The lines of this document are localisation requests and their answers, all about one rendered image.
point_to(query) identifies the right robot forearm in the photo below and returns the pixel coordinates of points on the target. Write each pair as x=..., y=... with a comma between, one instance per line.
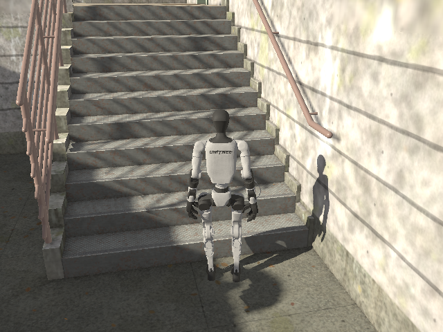
x=250, y=189

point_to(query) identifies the robot foot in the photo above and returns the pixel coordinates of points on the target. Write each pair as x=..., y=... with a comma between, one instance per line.
x=236, y=275
x=211, y=274

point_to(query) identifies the left robot hand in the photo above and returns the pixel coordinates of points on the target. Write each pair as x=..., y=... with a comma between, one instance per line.
x=191, y=210

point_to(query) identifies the robot right foot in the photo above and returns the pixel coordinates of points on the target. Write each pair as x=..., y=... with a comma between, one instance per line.
x=236, y=275

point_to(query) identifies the left robot forearm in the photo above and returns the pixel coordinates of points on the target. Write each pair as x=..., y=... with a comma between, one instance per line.
x=192, y=189

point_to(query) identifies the robot right upper arm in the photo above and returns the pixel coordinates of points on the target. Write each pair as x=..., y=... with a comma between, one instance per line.
x=245, y=158

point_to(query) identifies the robot left upper arm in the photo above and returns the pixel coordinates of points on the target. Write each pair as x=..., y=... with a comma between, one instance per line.
x=197, y=158

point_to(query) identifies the right robot hand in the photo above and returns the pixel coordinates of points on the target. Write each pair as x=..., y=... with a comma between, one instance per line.
x=252, y=213

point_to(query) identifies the robot left foot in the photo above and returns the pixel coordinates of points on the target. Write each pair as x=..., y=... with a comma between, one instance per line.
x=211, y=274

